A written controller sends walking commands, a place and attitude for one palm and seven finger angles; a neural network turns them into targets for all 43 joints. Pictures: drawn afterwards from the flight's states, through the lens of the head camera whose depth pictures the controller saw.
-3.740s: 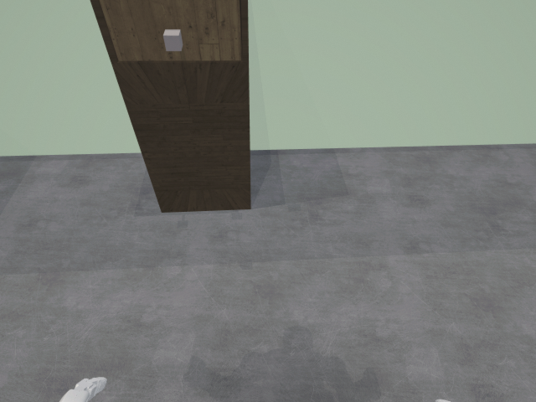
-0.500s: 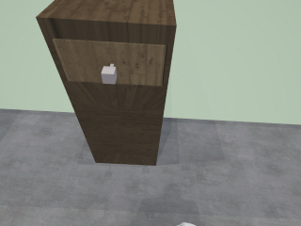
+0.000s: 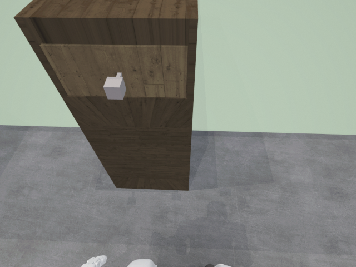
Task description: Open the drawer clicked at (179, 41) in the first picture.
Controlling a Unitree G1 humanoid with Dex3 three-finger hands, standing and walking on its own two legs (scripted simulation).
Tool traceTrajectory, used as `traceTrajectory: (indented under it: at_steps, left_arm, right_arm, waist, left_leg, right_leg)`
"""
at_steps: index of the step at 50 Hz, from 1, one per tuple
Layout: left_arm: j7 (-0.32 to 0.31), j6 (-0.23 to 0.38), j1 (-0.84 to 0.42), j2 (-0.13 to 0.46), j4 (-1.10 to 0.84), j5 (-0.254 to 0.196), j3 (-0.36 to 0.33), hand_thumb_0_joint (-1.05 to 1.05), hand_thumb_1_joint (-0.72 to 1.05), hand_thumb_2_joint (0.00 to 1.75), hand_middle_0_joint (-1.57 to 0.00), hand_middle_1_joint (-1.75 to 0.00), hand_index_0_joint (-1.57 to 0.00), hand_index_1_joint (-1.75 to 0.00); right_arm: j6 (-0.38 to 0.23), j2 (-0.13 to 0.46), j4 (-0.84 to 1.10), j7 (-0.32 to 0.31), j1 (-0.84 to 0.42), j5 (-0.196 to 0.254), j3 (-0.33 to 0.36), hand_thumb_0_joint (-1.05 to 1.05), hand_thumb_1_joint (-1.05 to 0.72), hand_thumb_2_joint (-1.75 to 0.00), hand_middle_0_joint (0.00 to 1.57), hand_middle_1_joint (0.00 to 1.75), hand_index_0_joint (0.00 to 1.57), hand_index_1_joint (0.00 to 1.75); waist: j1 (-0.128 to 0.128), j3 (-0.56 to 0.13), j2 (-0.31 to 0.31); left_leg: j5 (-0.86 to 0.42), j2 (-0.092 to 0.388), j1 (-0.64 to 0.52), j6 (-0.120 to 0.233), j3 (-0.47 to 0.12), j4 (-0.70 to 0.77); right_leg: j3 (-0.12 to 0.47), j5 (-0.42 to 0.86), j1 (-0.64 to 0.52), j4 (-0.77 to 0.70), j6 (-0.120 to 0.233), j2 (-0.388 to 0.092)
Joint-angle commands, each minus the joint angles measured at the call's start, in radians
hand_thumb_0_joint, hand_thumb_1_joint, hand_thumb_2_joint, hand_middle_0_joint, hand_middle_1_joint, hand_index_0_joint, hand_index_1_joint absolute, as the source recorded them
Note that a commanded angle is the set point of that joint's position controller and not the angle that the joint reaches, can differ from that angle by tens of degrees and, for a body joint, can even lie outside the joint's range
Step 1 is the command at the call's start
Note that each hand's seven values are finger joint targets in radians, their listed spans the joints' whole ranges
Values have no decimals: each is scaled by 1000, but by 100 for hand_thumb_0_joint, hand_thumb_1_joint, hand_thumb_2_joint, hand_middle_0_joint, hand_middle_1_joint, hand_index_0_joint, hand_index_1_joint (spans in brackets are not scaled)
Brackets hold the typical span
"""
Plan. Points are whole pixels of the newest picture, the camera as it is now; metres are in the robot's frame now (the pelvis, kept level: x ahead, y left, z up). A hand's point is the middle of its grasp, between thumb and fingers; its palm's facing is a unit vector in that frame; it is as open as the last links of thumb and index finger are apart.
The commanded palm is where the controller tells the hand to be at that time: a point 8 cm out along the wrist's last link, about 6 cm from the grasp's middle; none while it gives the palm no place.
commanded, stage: come to a stop and stand still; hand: left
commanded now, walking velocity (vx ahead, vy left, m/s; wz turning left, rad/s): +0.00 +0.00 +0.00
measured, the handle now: (116, 83) +0.56 +0.21 +0.08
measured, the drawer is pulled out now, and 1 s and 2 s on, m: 0.00 0.00 0.00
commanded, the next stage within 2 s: look again from close up in 0.92 s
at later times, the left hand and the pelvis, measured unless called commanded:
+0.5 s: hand out of the picture -0.06 +0.20 -0.16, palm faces +0.03 -0.97 -0.23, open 7.4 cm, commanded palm none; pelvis -0.05 +0.03 +0.01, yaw -1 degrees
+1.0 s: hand out of the picture -0.08 +0.17 -0.17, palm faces +0.02 -0.99 -0.16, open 7.3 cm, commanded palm none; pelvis -0.06 +0.01 +0.01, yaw -1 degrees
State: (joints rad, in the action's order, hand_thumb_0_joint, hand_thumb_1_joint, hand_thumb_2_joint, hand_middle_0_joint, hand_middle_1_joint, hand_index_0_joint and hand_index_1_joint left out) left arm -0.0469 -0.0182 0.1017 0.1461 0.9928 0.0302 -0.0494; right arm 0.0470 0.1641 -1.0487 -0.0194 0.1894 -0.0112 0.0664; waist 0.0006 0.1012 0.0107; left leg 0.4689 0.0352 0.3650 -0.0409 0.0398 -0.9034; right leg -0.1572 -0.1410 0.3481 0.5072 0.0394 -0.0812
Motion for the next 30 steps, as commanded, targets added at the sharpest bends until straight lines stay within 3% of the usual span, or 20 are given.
traceTrajectory:
  at_steps: [1,2,3,4,5,6,7,8,10,13,15,17,18,19,20,21,22,23,25,30]
  left_arm:
    - [-3,-3,54,197,-47,6,-49,0,90,90,-20,-30,-20,-30]
    - [1,-9,47,196,-46,0,-47,0,90,90,-20,-30,-20,-30]
    - [4,-13,52,168,-45,-6,-40,0,90,90,-20,-30,-20,-30]
    - [10,-21,68,118,-59,-15,-29,0,90,90,-20,-30,-20,-30]
    - [14,-28,57,80,-75,-20,-24,0,90,90,-20,-30,-20,-30]
    - [17,-30,43,102,-70,-14,-29,0,90,90,-20,-30,-20,-30]
    - [20,-39,71,106,-46,-7,-32,0,90,90,-20,-30,-20,-30]
    - [24,-41,106,107,-30,-3,-34,0,90,90,-20,-30,-20,-30]
    - [26,-32,170,111,6,-4,-30,0,90,90,-20,-30,-20,-30]
    - [27,-16,173,88,20,-8,-8,0,90,90,-20,-30,-20,-30]
    - [23,-5,144,76,12,-13,7,0,90,90,-20,-30,-20,-30]
    - [17,4,170,76,34,-20,12,0,90,90,-20,-30,-20,-30]
    - [15,12,204,83,54,-20,13,0,90,90,-20,-30,-20,-30]
    - [10,20,244,97,80,-20,15,0,90,90,-20,-30,-20,-30]
    - [5,27,248,120,93,-18,16,0,90,90,-20,-30,-20,-30]
    - [4,30,239,131,96,-20,19,0,90,90,-20,-30,-20,-30]
    - [4,32,239,128,100,-20,25,0,90,90,-20,-30,-20,-30]
    - [3,38,229,124,109,-19,23,0,90,90,-20,-30,-20,-30]
    - [2,36,214,107,105,-23,30,0,90,90,-20,-30,-20,-30]
    - [3,24,222,92,113,-24,34,0,90,90,-20,-30,-20,-30]
  right_arm:
    - [-16,31,17,5,177,-2,-2,0,-90,-90,20,30,20,30]
    - [-20,33,9,4,209,-3,-4,0,-90,-90,20,30,20,30]
    - [-27,46,3,4,228,-2,-4,0,-90,-90,20,30,20,30]
    - [-34,107,18,2,218,-12,4,0,-90,-90,20,30,20,30]
    - [-33,171,65,-2,149,-21,12,0,-90,-90,20,30,20,30]
    - [-30,179,96,-5,55,-25,3,0,-90,-90,20,30,20,30]
    - [-36,158,99,-13,-8,-23,-4,0,-90,-90,20,30,20,30]
    - [-39,140,101,-19,-34,-20,-9,0,-90,-90,20,30,20,30]
    - [-45,129,97,-22,-35,-15,-20,0,-90,-90,20,30,20,30]
    - [-51,123,61,-25,30,-7,-18,0,-90,-90,20,30,20,30]
    - [-54,131,33,-25,91,-9,-14,0,-90,-90,20,30,20,30]
    - [-55,136,8,-21,119,-5,-15,0,-90,-90,20,30,20,30]
    - [-57,132,-1,-19,114,1,-16,0,-90,-90,20,30,20,30]
    - [-61,117,-5,-17,118,9,-20,0,-90,-90,20,30,20,30]
    - [-64,90,-4,-15,102,16,-24,0,-90,-90,20,30,20,30]
    - [-63,75,-1,-12,88,17,-30,0,-90,-90,20,30,20,30]
    - [-62,68,-6,-9,85,13,-34,0,-90,-90,20,30,20,30]
    - [-53,65,-18,-10,89,8,-35,0,-90,-90,20,30,20,30]
    - [-48,76,-35,-11,91,5,-37,0,-90,-90,20,30,20,30]
    - [-42,69,-76,-8,101,1,-47,0,-90,-90,20,30,20,30]
  waist:
    - [-8,-175,-177]
    - [-27,-167,-169]
    - [-37,-152,-105]
    - [-34,-106,120]
    - [-27,-22,317]
    - [-8,20,239]
    - [18,16,241]
    - [38,7,215]
    - [47,-15,151]
    - [16,-74,89]
    - [-18,-110,106]
    - [-16,-136,110]
    - [-1,-144,90]
    - [3,-175,47]
    - [-6,-155,-15]
    - [-15,-132,-41]
    - [-16,-130,-46]
    - [-20,-131,-174]
    - [-21,-90,-163]
    - [-12,29,-49]
  left_leg:
    - [-87,-1,-123,12,25,244]
    - [-171,-9,-204,15,44,355]
    - [-209,12,-272,23,14,462]
    - [-106,137,-212,64,-170,605]
    - [-50,300,-22,133,-362,761]
    - [3,321,133,188,-364,803]
    - [5,266,153,175,-289,812]
    - [-49,233,125,166,-237,778]
    - [-169,181,10,162,-156,722]
    - [-352,182,-208,187,-136,668]
    - [-506,203,-311,202,-164,631]
    - [-634,190,-326,190,-162,582]
    - [-668,171,-309,164,-144,544]
    - [-624,141,-269,126,-121,506]
    - [-536,99,-216,84,-73,484]
    - [-454,69,-206,65,-53,499]
    - [-445,58,-225,59,-45,509]
    - [-406,53,-224,50,-31,497]
    - [-369,58,-240,46,-32,526]
    - [-269,64,-213,51,-48,573]
  right_leg:
    - [231,16,-83,-177,107,-218]
    - [211,-82,-28,-158,76,-194]
    - [185,-198,50,-101,37,-151]
    - [120,-282,128,40,-10,-57]
    - [60,-341,130,201,-49,40]
    - [148,-319,50,323,-39,30]
    - [182,-283,21,399,-41,26]
    - [185,-257,28,456,-38,34]
    - [184,-227,66,502,-48,48]
    - [147,-254,91,341,-68,34]
    - [134,-303,49,179,-73,28]
    - [128,-240,-50,-2,-71,39]
    - [129,-116,-123,-119,-70,37]
    - [161,19,-220,-196,-62,7]
    - [234,145,-241,-180,-36,-55]
    - [254,220,-217,-166,-14,-96]
    - [249,259,-202,-155,0,-106]
    - [252,248,-196,-159,4,-86]
    - [244,156,-150,-182,2,-79]
    - [242,-174,-55,-240,-13,-35]
